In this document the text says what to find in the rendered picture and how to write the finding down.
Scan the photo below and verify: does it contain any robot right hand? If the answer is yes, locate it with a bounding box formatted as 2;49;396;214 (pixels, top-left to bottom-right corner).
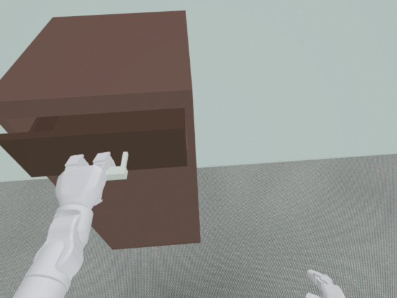
306;269;345;298

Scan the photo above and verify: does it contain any robot left forearm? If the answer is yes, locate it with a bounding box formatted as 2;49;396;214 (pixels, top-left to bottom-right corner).
13;204;94;298

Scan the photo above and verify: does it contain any handle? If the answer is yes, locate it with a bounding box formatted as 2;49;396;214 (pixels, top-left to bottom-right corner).
105;151;128;181

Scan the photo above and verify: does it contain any cabinet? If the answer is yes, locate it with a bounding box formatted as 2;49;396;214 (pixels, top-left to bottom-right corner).
0;11;201;250

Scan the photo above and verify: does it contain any drawer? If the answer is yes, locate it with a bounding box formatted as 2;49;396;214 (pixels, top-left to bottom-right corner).
0;108;187;177

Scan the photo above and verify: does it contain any robot left hand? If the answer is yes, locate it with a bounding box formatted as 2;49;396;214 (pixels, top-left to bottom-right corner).
55;151;116;209

